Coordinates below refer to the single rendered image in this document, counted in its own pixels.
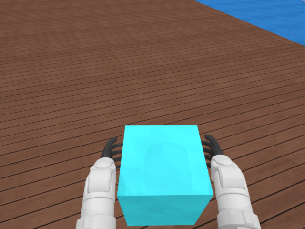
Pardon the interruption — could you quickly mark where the left robot hand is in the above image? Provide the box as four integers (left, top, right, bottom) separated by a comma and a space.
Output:
100, 137, 123, 169

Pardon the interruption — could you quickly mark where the right robot hand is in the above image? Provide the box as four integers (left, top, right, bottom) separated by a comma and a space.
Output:
201, 134, 223, 168

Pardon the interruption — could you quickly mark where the left robot forearm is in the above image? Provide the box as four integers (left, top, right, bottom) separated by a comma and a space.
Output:
76, 157, 116, 229

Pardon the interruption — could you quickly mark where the carton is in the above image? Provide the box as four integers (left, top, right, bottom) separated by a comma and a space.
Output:
117, 125, 214, 226

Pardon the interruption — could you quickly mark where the right robot forearm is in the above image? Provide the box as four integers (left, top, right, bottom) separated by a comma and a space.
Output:
211, 155, 261, 229

